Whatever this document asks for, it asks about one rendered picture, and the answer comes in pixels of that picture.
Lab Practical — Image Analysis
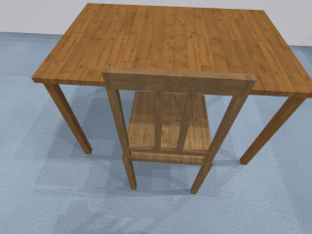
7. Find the table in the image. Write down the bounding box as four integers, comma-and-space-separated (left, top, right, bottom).
31, 3, 312, 165

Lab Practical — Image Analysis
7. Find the chair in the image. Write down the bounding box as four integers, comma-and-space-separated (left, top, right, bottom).
101, 66, 256, 195

